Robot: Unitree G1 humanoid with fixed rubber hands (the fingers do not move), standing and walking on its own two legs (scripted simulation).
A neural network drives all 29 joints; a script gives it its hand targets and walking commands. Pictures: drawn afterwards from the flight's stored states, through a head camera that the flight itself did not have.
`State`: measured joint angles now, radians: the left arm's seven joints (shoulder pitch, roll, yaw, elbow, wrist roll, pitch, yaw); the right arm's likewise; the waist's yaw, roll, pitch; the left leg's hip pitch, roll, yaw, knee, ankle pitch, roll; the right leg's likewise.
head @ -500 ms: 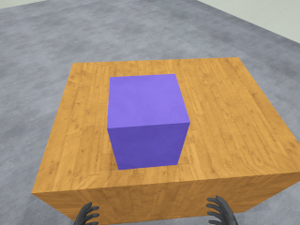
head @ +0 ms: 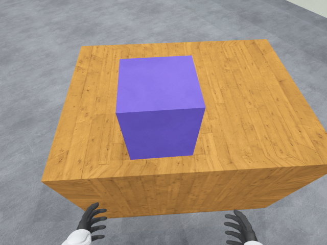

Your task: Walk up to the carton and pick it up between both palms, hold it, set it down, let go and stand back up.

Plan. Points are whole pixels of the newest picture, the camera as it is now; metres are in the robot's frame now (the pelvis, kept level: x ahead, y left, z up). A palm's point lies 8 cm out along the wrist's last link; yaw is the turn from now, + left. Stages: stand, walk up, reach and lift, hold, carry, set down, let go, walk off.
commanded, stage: set down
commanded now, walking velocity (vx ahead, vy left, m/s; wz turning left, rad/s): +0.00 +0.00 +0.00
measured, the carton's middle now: (159, 111) +0.49 +0.04 -0.02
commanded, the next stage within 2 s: let go in 0.96 s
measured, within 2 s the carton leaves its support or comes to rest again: neither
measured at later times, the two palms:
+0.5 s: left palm (85, 239) +0.15 +0.22 -0.13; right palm (246, 235) +0.16 -0.20 -0.14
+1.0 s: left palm (84, 213) +0.21 +0.23 -0.10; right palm (256, 212) +0.21 -0.22 -0.09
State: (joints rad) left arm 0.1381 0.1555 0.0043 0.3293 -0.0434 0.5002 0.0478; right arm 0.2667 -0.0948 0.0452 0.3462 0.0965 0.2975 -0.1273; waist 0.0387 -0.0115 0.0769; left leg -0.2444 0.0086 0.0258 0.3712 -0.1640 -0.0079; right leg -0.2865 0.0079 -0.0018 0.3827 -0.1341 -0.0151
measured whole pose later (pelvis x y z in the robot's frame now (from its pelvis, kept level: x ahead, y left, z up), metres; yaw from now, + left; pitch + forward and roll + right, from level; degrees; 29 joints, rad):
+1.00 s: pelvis +0.05 +0.01 +0.00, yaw +2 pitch +4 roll +0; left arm 0.13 0.21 -0.01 0.50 0.00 0.26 0.03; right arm 0.06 -0.18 -0.02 0.85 0.00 -0.13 -0.02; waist -0.02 -0.06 0.00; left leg -0.23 0.00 0.00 0.39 -0.23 0.00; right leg -0.25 -0.01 -0.03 0.38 -0.20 0.00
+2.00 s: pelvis +0.04 +0.00 -0.01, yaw +1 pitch +3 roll +0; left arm 0.20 0.18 0.01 0.62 0.03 0.07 0.02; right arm 0.17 -0.18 0.00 0.85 -0.05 -0.13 0.00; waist -0.01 0.00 -0.01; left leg -0.26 0.02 -0.01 0.48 -0.28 -0.01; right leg -0.28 0.02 -0.03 0.47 -0.25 -0.02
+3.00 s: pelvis +0.02 +0.02 +0.00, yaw +1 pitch -2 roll +0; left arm 0.40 0.09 0.00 1.14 0.01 -0.01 0.04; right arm 0.37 -0.09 -0.02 1.17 -0.02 0.01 -0.03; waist 0.00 -0.01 -0.01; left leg -0.17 -0.02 0.02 0.44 -0.23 0.03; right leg -0.20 -0.02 -0.01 0.43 -0.20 0.02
